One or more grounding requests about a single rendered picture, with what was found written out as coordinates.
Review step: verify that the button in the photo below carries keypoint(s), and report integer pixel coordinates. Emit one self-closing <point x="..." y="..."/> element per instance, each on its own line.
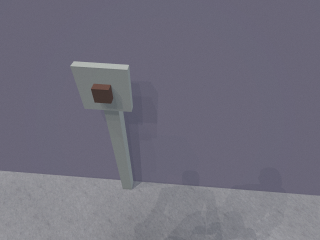
<point x="102" y="93"/>

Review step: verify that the panel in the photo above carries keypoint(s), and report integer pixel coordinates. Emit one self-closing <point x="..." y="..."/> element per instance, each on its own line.
<point x="118" y="76"/>

